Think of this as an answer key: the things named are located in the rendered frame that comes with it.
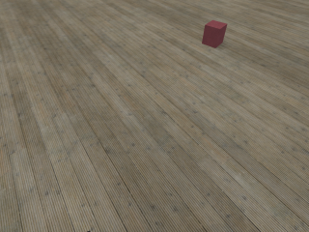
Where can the carton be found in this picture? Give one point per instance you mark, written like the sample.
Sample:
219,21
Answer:
214,33

